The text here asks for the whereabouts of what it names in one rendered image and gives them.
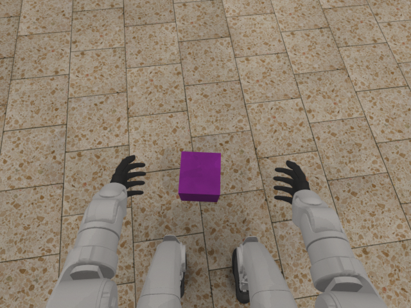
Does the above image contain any right robot upper arm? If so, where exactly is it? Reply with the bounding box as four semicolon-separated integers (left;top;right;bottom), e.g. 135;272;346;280
315;291;387;308

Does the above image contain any left robot hand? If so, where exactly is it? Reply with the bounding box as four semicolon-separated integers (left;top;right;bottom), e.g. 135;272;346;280
110;155;146;197

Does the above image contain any right robot hand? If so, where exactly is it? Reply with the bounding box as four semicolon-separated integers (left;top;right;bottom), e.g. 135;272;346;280
273;160;310;204

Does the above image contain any robot right shin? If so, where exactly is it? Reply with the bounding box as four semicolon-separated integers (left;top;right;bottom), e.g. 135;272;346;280
239;236;258;291

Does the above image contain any left robot foot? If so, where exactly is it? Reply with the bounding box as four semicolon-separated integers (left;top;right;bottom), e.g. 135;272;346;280
180;272;185;298

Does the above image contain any carton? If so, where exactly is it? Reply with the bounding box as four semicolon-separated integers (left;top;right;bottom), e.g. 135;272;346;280
179;151;221;202

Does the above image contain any left robot upper arm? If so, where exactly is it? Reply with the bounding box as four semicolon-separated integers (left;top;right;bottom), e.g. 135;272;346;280
48;278;119;308

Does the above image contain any left robot forearm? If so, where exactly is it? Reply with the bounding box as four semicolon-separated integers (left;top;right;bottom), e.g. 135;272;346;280
46;182;127;308

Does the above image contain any right robot forearm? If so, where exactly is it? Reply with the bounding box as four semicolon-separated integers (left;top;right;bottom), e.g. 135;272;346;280
292;189;388;308

